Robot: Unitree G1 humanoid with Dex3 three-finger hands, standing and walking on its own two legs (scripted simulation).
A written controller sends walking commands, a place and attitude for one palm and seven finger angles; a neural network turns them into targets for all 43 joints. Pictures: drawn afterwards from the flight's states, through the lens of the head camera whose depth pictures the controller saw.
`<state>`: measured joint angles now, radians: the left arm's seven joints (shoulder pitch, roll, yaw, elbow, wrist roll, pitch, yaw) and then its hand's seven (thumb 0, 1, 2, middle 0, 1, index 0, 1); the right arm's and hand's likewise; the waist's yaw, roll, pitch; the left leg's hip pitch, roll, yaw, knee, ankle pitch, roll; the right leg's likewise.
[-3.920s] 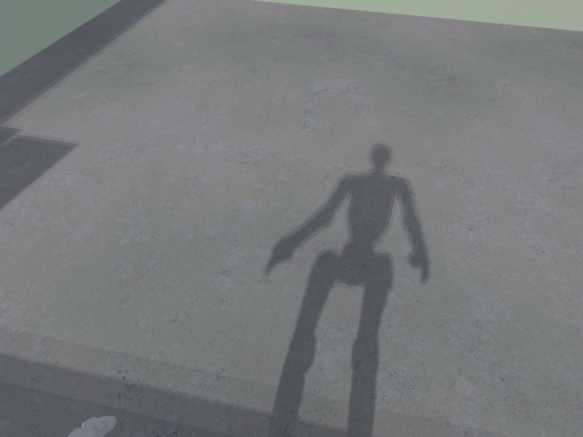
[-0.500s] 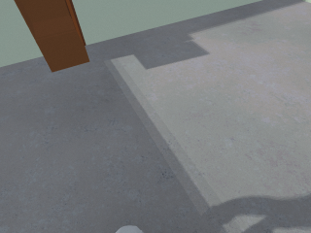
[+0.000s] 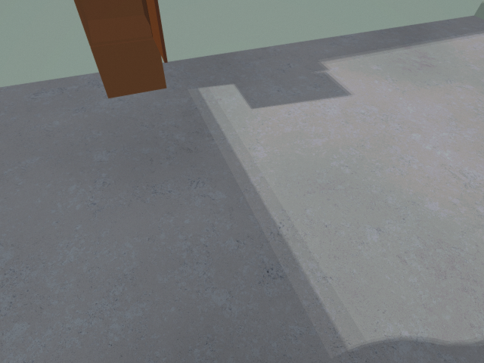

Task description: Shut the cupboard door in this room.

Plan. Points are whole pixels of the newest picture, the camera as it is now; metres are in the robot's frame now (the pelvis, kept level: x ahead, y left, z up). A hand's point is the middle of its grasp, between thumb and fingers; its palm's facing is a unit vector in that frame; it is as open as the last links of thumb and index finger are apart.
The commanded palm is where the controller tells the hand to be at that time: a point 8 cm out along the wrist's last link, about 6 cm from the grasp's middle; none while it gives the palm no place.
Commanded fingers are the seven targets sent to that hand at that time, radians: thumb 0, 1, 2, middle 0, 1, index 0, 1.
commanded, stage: stand and wait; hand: left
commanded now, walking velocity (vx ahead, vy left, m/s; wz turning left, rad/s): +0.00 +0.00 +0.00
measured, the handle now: out of the picture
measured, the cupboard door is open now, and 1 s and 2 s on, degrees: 89 89 89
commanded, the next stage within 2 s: turn or walk to find it in 0.20 s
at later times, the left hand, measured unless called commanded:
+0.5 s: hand out of the picture -0.02 +0.16 -0.18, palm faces +0.11 -0.98 -0.19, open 7.3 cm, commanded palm none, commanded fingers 0.00 0.90 0.90 -0.20 -0.30 -0.20 -0.30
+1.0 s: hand out of the picture +0.02 +0.18 -0.14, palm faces +0.29 -0.92 -0.28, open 7.3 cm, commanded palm none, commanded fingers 0.00 0.90 0.90 -0.20 -0.30 -0.20 -0.30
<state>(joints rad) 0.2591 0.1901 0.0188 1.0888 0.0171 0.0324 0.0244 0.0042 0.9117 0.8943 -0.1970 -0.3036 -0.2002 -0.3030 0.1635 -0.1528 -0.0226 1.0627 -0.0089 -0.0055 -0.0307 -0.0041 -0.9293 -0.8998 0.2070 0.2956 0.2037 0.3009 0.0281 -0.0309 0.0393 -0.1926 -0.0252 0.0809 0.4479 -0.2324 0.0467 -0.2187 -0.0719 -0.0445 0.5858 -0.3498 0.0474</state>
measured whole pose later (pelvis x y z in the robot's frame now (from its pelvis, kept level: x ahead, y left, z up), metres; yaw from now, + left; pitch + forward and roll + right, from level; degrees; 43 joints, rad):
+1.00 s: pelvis -0.04 -0.04 +0.00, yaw +16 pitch +1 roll +1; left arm 0.15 0.19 0.04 0.89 0.02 0.02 0.03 0.00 0.91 0.89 -0.20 -0.30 -0.20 -0.30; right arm 0.21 -0.26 -0.09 0.95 -0.02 0.06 0.00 0.00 -0.91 -0.90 0.20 0.30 0.20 0.30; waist -0.02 0.05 0.03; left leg -0.47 -0.09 -0.10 0.80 -0.38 -0.02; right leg -0.21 -0.01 -0.04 0.52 -0.32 -0.02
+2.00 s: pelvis -0.04 -0.02 +0.00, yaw +41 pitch +0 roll +1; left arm 0.15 0.18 0.02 0.88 0.02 0.00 0.02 0.00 0.91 0.89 -0.20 -0.30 -0.20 -0.30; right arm 0.27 -0.24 -0.08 0.99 -0.01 0.06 0.00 0.00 -0.91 -0.90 0.20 0.30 0.20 0.30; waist -0.04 0.05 0.05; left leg -0.42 -0.07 -0.07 0.95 -0.46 -0.02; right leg -0.23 -0.03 -0.07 0.53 -0.30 -0.03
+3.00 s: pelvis -0.09 -0.03 -0.01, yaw +54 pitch -1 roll +0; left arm 0.26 0.18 0.02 1.05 0.01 0.02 0.02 0.00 0.91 0.89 -0.20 -0.30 -0.21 -0.30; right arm 0.20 -0.19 -0.03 1.07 -0.01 0.02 -0.01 0.00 -0.91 -0.90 0.20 0.29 0.20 0.30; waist 0.03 -0.02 0.05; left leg -0.22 0.02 0.04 0.54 -0.30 0.00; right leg -0.22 -0.07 -0.11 0.55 -0.30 0.03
